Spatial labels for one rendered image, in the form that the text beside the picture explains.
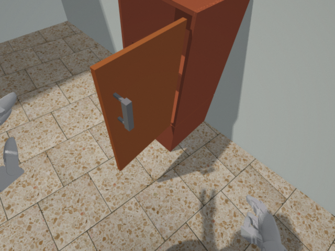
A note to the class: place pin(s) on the robot left hand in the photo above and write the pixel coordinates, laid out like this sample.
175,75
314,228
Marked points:
11,171

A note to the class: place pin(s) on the robot right hand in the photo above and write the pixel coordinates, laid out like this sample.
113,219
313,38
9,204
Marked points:
264,226

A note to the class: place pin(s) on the cupboard door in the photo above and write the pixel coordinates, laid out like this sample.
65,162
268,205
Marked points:
146,73

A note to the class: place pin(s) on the handle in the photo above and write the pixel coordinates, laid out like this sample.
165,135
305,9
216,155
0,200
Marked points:
127,112

